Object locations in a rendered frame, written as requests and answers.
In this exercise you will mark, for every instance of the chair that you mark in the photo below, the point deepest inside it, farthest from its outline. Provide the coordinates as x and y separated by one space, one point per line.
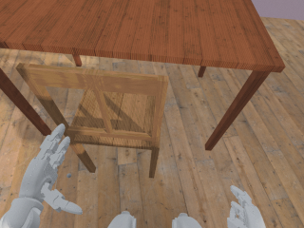
119 109

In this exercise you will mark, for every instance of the left robot hand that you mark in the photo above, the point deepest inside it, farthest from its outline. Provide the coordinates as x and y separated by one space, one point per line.
42 168

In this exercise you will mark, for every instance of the robot right shin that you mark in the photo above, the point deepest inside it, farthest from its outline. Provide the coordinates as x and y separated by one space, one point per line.
183 215

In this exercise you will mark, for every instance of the left robot forearm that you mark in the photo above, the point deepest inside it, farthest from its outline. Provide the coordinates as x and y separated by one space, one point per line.
23 213

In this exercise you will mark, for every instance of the table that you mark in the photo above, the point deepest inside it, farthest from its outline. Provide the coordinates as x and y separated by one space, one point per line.
205 33

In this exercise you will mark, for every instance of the right robot hand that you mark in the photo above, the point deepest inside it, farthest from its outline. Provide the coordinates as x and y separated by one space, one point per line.
248 216

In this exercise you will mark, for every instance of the robot left thigh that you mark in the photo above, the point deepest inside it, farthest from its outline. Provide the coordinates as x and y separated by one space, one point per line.
123 221

